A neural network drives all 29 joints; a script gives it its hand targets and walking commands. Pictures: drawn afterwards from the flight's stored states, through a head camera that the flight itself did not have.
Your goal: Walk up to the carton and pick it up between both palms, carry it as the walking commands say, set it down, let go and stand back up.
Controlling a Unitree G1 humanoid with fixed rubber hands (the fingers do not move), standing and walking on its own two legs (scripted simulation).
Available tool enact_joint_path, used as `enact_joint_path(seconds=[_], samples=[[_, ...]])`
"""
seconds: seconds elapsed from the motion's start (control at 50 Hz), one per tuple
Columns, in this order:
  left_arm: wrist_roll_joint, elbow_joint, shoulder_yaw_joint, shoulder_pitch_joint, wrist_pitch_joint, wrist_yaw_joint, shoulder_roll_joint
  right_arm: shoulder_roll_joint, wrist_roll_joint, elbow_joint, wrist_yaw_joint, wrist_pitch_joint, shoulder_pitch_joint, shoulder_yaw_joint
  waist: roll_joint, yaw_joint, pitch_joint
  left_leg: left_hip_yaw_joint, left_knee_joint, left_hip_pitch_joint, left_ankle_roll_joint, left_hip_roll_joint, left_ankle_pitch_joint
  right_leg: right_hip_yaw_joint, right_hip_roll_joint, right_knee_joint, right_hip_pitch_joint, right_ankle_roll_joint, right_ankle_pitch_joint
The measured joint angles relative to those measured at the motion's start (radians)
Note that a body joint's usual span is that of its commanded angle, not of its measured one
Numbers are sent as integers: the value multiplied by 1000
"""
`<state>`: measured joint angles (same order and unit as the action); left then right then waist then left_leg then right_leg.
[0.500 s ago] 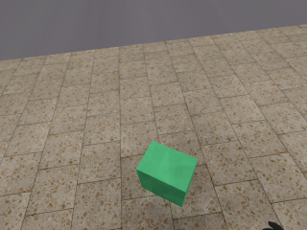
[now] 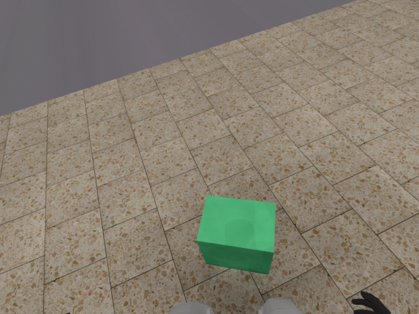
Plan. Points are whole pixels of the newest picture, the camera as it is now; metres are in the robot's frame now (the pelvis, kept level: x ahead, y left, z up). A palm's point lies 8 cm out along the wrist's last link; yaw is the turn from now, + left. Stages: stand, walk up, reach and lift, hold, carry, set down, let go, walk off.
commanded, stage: walk up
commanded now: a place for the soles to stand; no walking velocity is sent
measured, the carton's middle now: (238, 235) +0.49 -0.04 -0.59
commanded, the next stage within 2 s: none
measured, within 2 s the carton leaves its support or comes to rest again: neither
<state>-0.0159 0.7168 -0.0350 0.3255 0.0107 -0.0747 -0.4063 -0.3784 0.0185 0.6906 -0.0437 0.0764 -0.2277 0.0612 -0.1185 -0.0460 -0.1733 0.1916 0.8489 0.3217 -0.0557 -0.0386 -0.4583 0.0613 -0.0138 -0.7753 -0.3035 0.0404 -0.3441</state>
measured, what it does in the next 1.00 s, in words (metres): steps on the spot: left foot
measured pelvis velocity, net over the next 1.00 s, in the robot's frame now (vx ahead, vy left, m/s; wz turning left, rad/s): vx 0.04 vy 0.02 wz -0.21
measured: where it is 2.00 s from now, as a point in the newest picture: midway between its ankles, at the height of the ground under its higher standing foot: outside the picture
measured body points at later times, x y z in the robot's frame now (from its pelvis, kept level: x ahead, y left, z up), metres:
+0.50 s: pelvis +0.01 +0.06 +0.03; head +0.04 +0.08 +0.48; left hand +0.16 +0.35 -0.10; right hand +0.05 -0.25 -0.08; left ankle +0.05 +0.14 -0.70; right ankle +0.04 -0.10 -0.70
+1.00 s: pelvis +0.04 +0.02 +0.03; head +0.05 -0.01 +0.48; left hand +0.18 +0.30 -0.08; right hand +0.07 -0.30 -0.11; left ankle +0.05 +0.14 -0.70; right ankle +0.04 -0.11 -0.70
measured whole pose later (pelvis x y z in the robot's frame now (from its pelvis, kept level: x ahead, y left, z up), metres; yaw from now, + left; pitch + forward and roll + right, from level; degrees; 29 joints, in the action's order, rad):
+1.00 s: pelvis +0.04 +0.02 +0.03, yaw -12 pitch -3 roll +1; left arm 0.01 1.01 0.01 0.15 0.01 -0.02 -0.32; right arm -0.40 -0.01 0.97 -0.02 0.02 -0.13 0.06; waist -0.06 -0.01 -0.10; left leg 0.20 0.47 0.12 0.02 -0.08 -0.28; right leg -0.11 -0.02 -0.52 -0.23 -0.01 -0.24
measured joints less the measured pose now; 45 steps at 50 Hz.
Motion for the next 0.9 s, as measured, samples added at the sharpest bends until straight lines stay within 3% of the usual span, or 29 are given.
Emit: enact_joint_path(seconds=[0.08, 0.12, 0.16, 0.22, 0.26, 0.4, 0.48, 0.6, 0.66, 0.9], samples=[[-13, -27, 8, -64, 16, -11, -2, -20, -4, 41, 2, 0, -28, 0, 0, 16, 5, -135, 110, 23, 46, 5, -99, -39, -12, -23, -2, -2, -22], [-5, -35, 12, -94, 17, -5, -8, -25, -9, 60, 2, -8, -34, 2, 24, 13, 8, -166, 15, -13, 53, -12, -23, -61, -1, -43, -10, -26, -29], [12, -23, 13, -124, 1, 12, -2, -29, -10, 77, 8, -21, -39, 0, 59, 8, 8, -130, -23, -34, 49, -2, 85, -94, 15, -54, -7, -45, -44], [22, -3, 20, -116, -18, 38, 21, -38, -12, 96, 14, -35, -35, -17, 70, -4, 45, -95, -47, -46, 27, -10, 64, -131, 2, 2, 4, -43, -23], [20, 18, 29, -114, -17, 50, 23, -25, -22, 113, 17, -50, -27, -20, 85, -11, 61, -83, -79, -55, 21, -10, 71, -143, 3, 57, 18, -65, 32], [27, 115, 31, -136, -8, 56, 5, 26, -19, 148, 11, -89, -17, -59, 144, 23, 58, -37, -234, -107, 16, -12, 146, -175, 3, 210, 53, -37, 111], [29, 178, 23, -142, -8, 53, -8, 41, -29, 160, 13, -91, 10, -63, 167, 30, 39, -19, -277, -126, 19, -11, 168, -189, 5, 248, 63, -62, 140], [21, 236, 21, -116, -18, 59, 17, 30, -25, 178, 18, -68, 55, -48, 145, 49, 46, 15, -320, -151, 23, -12, 178, -185, 20, 249, 53, -59, 139], [11, 260, 21, -94, -16, 62, 24, 26, -26, 186, 19, -67, 80, -39, 120, 48, 51, 21, -315, -160, 34, -25, 165, -188, 11, 247, 59, -87, 134], [21, 291, 35, -143, 5, 54, 67, -15, -33, 248, 16, -53, 110, -13, 50, 46, 70, 6, -337, -172, 68, -43, 161, -170, -9, 234, 60, -49, 102]])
